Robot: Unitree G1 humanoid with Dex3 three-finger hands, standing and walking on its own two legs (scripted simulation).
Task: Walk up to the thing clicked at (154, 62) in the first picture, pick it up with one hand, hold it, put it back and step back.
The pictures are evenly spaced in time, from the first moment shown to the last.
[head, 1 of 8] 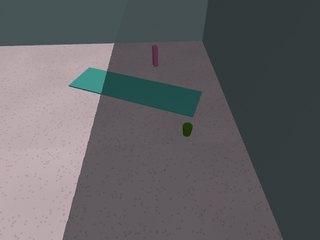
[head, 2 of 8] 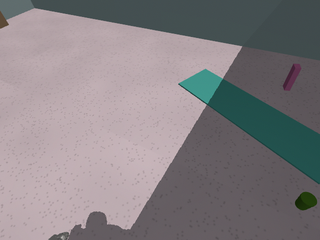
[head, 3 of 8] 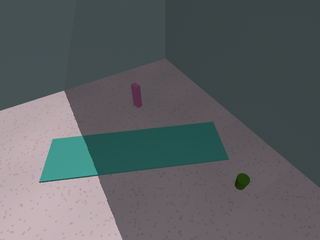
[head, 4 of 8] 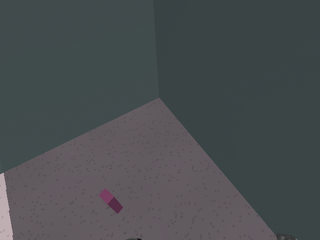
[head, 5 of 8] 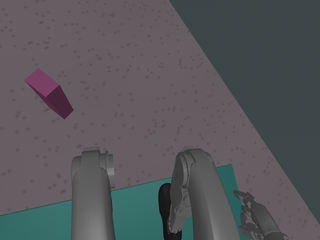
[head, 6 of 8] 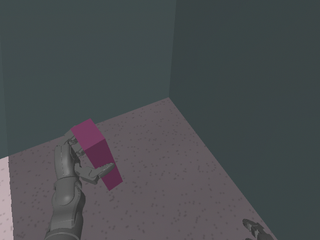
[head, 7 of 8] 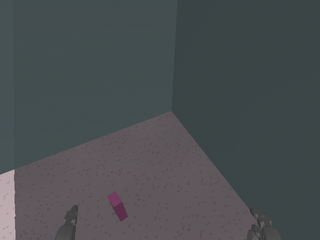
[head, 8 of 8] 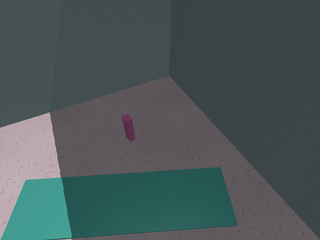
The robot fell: no
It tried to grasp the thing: yes
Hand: left
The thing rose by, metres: 0.65
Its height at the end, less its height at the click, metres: +0.00
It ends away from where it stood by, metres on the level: 0.01
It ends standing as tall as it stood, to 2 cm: yes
